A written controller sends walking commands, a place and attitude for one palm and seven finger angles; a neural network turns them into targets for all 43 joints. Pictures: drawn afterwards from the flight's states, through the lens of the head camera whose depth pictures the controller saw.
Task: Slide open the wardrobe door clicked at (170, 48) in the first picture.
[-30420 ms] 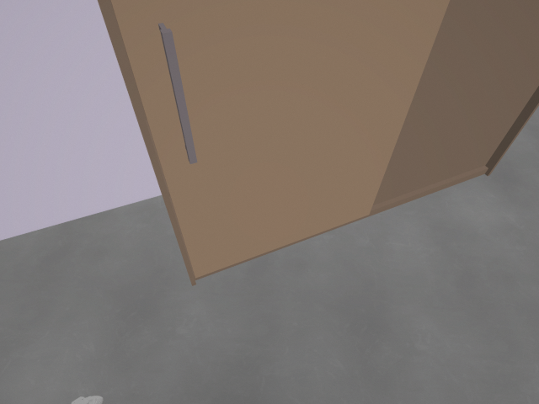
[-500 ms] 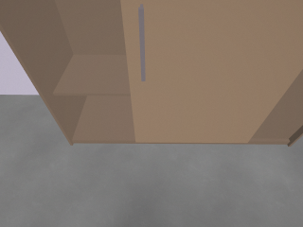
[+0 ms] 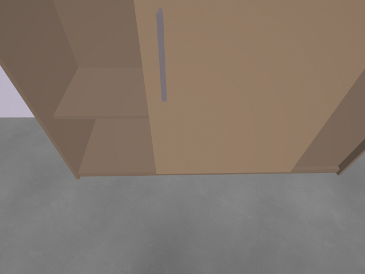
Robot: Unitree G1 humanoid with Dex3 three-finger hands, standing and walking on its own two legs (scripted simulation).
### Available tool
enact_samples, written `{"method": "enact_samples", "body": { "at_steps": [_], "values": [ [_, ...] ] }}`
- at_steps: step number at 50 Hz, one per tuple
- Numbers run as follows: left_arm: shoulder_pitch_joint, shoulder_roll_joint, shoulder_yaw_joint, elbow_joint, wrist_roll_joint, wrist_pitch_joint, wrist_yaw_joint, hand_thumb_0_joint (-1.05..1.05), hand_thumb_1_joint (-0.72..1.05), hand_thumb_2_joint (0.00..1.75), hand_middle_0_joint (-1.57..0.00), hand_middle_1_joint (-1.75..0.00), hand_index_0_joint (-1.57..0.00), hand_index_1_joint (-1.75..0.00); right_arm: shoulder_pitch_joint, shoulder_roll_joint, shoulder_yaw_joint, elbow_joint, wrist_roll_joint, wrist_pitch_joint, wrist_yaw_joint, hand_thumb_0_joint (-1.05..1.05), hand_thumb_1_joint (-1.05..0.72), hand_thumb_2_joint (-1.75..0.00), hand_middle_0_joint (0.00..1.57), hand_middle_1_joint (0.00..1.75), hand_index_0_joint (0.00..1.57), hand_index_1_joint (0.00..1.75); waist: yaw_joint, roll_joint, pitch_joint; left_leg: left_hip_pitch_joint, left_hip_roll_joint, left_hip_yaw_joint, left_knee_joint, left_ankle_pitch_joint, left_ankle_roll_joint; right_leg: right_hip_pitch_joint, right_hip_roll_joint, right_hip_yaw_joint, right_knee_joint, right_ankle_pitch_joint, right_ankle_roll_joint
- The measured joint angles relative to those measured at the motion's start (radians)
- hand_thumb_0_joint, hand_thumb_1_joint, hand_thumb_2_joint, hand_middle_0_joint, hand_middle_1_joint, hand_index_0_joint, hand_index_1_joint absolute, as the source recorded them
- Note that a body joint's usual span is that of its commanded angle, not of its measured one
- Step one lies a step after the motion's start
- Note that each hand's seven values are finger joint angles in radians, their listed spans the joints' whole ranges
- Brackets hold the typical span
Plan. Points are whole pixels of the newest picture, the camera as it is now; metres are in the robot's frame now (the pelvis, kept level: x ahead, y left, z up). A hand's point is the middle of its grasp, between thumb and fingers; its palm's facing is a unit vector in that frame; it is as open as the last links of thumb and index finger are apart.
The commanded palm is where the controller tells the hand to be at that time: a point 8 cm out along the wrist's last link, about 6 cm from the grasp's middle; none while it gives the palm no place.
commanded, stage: look to check the result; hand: left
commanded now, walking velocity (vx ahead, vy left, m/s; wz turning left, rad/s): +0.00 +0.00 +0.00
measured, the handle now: (162, 60) +0.76 +0.11 +0.07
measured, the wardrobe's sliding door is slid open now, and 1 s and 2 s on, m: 0.49 0.49 0.49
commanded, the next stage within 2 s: stand and wait in 0.40 s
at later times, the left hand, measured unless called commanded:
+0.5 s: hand out of the picture +0.08 +0.23 -0.16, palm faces -0.02 -0.95 -0.32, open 7.4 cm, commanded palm none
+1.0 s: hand out of the picture +0.09 +0.23 -0.16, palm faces -0.02 -0.95 -0.32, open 7.4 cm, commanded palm none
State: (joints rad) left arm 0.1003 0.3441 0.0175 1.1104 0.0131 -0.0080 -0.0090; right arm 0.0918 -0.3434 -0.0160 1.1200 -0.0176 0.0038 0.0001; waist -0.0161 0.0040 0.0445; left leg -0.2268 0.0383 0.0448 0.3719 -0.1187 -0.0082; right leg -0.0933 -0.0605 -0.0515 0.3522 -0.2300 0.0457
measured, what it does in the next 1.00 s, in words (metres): stands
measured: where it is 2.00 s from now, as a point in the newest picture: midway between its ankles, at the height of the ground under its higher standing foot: outside the picture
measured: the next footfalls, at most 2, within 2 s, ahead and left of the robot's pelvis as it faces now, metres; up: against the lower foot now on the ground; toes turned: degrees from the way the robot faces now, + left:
none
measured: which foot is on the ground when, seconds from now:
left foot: down 0.00-1.00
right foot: down 0.00-1.00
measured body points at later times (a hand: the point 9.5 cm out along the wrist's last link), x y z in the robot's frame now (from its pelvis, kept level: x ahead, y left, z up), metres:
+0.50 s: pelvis +0.02 -0.01 +0.00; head +0.03 -0.01 +0.45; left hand +0.08 +0.28 -0.14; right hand +0.10 -0.30 -0.14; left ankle +0.05 +0.12 -0.74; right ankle -0.03 -0.15 -0.74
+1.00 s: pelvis +0.02 -0.02 +0.00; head +0.04 -0.02 +0.45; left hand +0.09 +0.28 -0.14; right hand +0.09 -0.31 -0.14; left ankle +0.05 +0.12 -0.74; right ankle -0.03 -0.15 -0.74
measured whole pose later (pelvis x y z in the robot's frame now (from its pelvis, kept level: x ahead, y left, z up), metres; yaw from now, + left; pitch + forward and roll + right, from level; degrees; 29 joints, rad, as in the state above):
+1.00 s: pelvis +0.02 -0.02 +0.00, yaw +0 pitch -1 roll +0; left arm 0.13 0.32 0.02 1.13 0.01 -0.01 0.00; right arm 0.10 -0.31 -0.01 1.14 -0.01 0.01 -0.01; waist -0.01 0.00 0.05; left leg -0.18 0.06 0.04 0.34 -0.14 -0.03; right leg -0.04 -0.04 -0.05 0.31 -0.24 0.03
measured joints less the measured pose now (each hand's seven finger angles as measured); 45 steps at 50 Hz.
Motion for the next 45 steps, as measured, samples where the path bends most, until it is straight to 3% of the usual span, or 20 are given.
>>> {"method": "enact_samples", "body": {
  "at_steps": [21,45],
  "values": [
    [0.034,-0.020,-0.005,0.026,-0.002,0.003,0.005,0.01,0.90,0.90,-0.20,-0.30,-0.20,-0.30,-0.010,0.022,0.010,0.011,0.003,0.003,-0.003,0.01,-0.90,-0.90,0.20,0.30,0.21,0.30,0.014,0.004,0.012,0.027,0.013,-0.006,-0.017,-0.012,-0.017,0.032,0.014,-0.006,-0.028,-0.009,-0.014],
    [0.024,-0.023,-0.001,0.017,-0.003,0.001,0.008,0.01,0.90,0.90,-0.20,-0.30,-0.20,-0.30,0.007,0.025,0.010,0.013,0.002,0.001,-0.008,0.01,-0.90,-0.90,0.20,0.30,0.21,0.30,0.008,-0.002,0.002,0.049,0.018,-0.003,-0.027,-0.021,-0.025,0.055,0.020,-0.004,-0.043,-0.015,-0.020]
  ]
}}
